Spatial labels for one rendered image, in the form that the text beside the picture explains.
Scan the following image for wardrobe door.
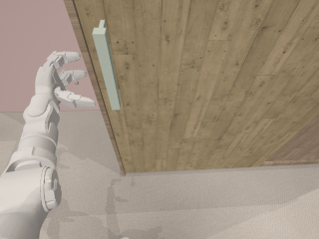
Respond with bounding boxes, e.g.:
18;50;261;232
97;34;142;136
265;115;319;161
74;0;319;173

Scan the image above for robot left upper arm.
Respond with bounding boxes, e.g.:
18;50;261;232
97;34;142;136
0;166;62;239

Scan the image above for robot left hand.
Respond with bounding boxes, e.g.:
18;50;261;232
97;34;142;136
35;51;96;109

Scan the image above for handle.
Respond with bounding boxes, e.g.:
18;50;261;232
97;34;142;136
92;20;121;111

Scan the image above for robot left forearm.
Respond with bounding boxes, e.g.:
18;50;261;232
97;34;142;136
0;94;60;178

